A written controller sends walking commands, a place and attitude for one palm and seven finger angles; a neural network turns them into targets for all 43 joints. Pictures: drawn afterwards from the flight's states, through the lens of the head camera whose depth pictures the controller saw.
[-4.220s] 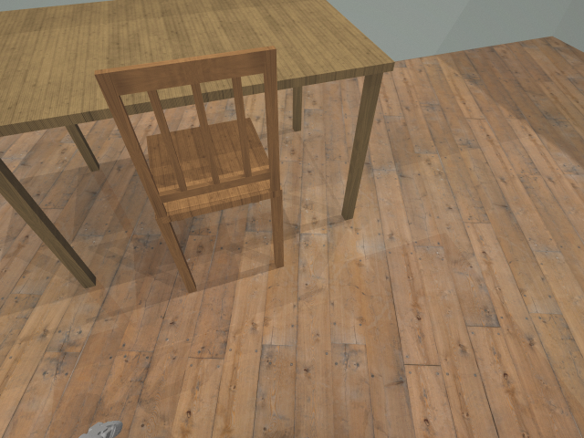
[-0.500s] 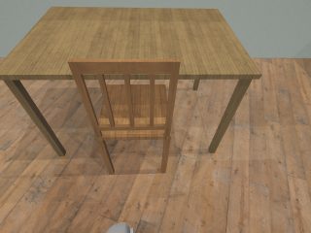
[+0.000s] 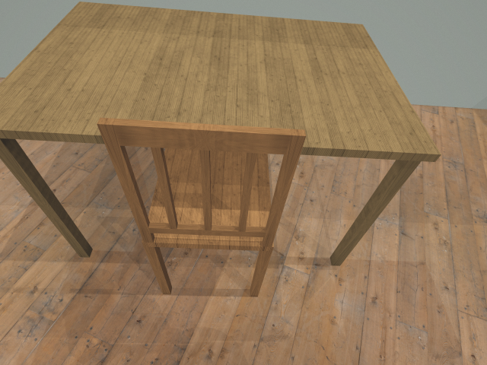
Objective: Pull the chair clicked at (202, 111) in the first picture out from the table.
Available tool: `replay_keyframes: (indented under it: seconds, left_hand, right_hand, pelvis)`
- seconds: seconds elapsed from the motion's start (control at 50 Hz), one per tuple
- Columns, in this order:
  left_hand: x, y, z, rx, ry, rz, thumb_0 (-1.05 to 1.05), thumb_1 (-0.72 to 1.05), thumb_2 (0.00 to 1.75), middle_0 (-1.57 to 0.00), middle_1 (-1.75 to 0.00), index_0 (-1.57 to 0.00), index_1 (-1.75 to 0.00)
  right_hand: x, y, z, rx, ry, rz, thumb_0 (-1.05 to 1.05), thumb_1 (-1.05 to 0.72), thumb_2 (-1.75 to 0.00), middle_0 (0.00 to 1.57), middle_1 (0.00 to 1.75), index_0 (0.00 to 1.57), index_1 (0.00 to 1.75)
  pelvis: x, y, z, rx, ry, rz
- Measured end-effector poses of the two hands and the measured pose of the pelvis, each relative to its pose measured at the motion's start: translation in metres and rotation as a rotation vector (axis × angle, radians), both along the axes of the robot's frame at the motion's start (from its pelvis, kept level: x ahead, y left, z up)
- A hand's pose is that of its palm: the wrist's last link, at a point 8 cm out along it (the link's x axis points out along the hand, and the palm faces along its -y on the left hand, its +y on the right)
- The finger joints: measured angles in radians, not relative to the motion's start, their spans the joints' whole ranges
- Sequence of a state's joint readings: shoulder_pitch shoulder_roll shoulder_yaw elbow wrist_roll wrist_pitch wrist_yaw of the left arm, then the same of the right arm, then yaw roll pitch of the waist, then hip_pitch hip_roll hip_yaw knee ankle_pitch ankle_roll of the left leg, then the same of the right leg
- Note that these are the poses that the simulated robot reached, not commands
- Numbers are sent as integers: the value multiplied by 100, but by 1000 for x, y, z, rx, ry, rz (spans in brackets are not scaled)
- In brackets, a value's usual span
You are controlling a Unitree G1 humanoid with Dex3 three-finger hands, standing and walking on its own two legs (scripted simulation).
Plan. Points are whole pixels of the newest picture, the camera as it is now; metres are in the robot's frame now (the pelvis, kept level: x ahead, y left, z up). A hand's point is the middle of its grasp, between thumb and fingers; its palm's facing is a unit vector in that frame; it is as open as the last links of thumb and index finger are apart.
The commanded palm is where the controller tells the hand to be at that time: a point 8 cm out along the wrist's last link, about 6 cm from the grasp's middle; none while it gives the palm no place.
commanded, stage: come to a stop and stand still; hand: left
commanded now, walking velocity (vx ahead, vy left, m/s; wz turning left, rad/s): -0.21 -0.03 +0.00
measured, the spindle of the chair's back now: (206, 194) +0.48 +0.12 -0.09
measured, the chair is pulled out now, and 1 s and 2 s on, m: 0.00 0.00 0.00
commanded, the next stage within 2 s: look again from close up in 1.04 s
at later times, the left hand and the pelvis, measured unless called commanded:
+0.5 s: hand out of the picture +0.06 +0.16 -0.18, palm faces +0.05 -0.98 -0.20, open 7.4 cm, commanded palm none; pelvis -0.01 -0.02 +0.00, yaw +1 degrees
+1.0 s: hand out of the picture -0.03 +0.14 -0.18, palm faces +0.07 -0.98 -0.17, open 7.4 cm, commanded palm none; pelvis +0.01 -0.02 +0.00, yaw +2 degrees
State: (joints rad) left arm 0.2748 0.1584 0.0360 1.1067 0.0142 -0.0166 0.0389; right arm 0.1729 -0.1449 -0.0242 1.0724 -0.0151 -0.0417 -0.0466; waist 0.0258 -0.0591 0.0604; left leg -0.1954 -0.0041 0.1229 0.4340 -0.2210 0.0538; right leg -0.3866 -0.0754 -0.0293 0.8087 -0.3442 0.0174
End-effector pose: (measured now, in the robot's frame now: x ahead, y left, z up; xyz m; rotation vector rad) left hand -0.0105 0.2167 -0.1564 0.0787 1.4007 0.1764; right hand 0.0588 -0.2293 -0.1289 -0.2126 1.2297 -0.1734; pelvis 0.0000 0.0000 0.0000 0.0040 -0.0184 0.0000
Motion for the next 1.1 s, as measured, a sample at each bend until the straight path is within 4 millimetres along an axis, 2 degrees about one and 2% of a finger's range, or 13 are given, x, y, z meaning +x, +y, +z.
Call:
replay_keyframes:
  seconds: [0.04, 0.1, 0.24, 0.4, 0.52, 0.62, 0.74, 0.82, 0.92, 1.1]
  left_hand:
    - [21, -2, 0, 17, -39, -16, 0, 91, 89, -19, -29, -19, -30]
    - [42, -4, -1, 50, -74, -41, 0, 92, 89, -19, -29, -19, -30]
    - [65, -15, 12, 88, -102, -91, 0, 91, 89, -19, -29, -20, -30]
    - [71, -12, 10, 69, -152, -71, 0, 91, 89, -20, -29, -20, -30]
    - [55, -7, 9, 49, -131, -47, 0, 91, 89, -20, -29, -20, -30]
    - [20, -9, 9, 47, -56, -19, 0, 92, 89, -20, -29, -20, -30]
    - [-24, -21, 8, 41, 64, -22, 0, 91, 89, -19, -29, -20, -30]
    - [-40, -24, 8, 28, 102, -6, 0, 91, 89, -20, -29, -20, -30]
    - [-36, -26, 7, 16, 81, 3, 0, 91, 89, -20, -29, -20, -30]
    - [-1, -26, 5, 5, -22, -19, 0, 91, 89, -20, -29, -20, -30]
  right_hand:
    - [-6, -5, -4, 7, 35, -9, -3, -94, -89, 20, 30, 20, 30]
    - [-14, -14, -14, 29, 66, -42, -1, -94, -89, 20, 30, 20, 30]
    - [-35, -29, -29, 80, 111, -100, 0, -92, -89, 20, 30, 20, 30]
    - [-73, -24, -26, 67, 182, -93, 1, -91, -89, 20, 30, 20, 30]
    - [-92, -11, -17, 72, 222, -73, 1, -91, -89, 20, 30, 20, 30]
    - [-85, -5, -18, 92, 220, -55, 1, -91, -89, 20, 30, 20, 30]
    - [-57, -5, -23, 102, 151, -18, 1, -91, -89, 20, 30, 20, 30]
    - [-41, -10, -24, 88, 107, -7, 2, -93, -89, 20, 30, 20, 30]
    - [-27, -13, -20, 72, 74, 6, 2, -93, -89, 20, 30, 20, 30]
    - [-26, -13, -13, 56, 66, 9, 1, -93, -89, 20, 30, 20, 30]
  pelvis:
    - [4, -6, -1, 3, -4, 4]
    - [10, -18, -7, 24, -10, -2]
    - [8, -32, -9, 8, -13, 8]
    - [-6, -26, -9, 6, -24, 12]
    - [-9, -21, -4, 7, -10, 16]
    - [-3, -23, -1, 10, -12, 21]
    - [2, -23, -4, -5, -10, 21]
    - [8, -20, -5, -7, -14, 29]
    - [12, -19, -4, -5, -17, 32]
    - [11, -18, -2, -1, -24, 31]
